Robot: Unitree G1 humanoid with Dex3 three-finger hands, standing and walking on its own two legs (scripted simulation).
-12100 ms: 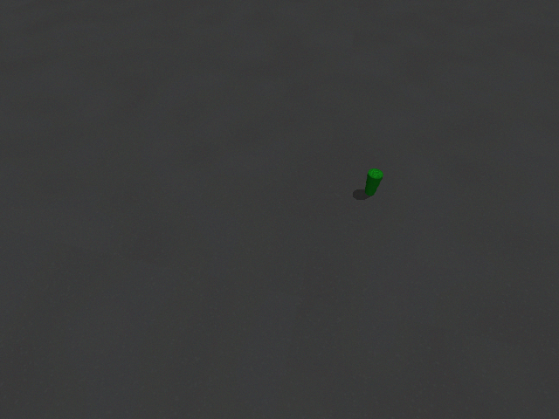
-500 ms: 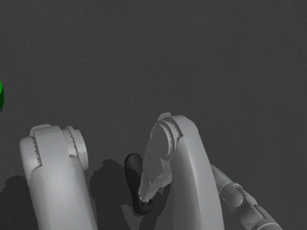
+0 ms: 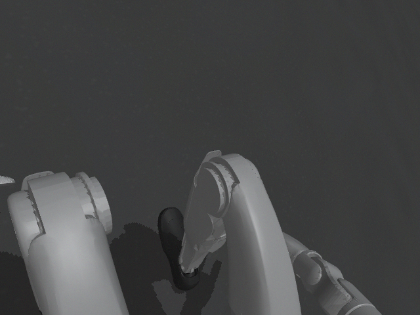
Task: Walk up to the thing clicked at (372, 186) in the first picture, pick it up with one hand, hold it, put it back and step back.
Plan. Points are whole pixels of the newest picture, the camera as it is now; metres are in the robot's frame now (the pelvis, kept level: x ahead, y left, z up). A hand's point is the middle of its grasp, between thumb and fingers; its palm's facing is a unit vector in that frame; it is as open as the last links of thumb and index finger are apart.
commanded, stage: close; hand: left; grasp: from the side
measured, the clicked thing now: out of the picture +0.42 +0.31 -0.21
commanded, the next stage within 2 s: settle in 0.62 s
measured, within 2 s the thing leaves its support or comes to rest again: leaves its support in 1.02 s
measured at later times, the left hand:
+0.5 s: hand out of the picture +0.41 +0.30 -0.19, palm faces +0.41 -0.91 +0.01, open 10.0 cm
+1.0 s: hand out of the picture +0.42 +0.30 -0.18, palm faces +0.42 -0.91 +0.01, open 9.4 cm
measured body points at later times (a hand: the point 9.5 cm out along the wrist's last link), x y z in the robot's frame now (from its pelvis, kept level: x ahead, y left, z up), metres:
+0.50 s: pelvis +0.00 +0.00 +0.00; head +0.22 +0.21 +0.33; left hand +0.38 +0.34 -0.18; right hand +0.18 -0.23 -0.02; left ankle +0.09 +0.12 -0.25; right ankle +0.15 -0.13 -0.24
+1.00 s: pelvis +0.00 +0.00 +0.01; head +0.23 +0.21 +0.33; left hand +0.39 +0.35 -0.18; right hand +0.17 -0.24 -0.02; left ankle +0.09 +0.12 -0.25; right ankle +0.15 -0.13 -0.24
